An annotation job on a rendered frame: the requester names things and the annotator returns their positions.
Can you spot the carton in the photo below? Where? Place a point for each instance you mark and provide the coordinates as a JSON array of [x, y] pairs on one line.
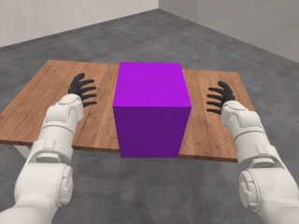
[[151, 108]]

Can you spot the right robot upper arm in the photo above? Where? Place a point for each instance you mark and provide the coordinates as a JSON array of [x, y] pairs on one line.
[[271, 193]]

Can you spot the left robot upper arm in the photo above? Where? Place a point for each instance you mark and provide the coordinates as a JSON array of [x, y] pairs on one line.
[[43, 188]]

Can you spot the robot left hand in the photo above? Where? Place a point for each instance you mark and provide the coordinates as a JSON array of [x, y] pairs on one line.
[[75, 88]]

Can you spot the table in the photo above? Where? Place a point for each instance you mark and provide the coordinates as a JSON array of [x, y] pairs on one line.
[[204, 139]]

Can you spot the robot right hand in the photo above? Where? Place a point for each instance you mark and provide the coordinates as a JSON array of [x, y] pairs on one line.
[[227, 95]]

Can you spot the robot left forearm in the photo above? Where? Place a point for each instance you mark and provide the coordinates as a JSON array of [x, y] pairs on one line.
[[54, 143]]

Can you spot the robot right forearm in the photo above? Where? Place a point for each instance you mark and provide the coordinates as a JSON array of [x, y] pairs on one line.
[[252, 145]]

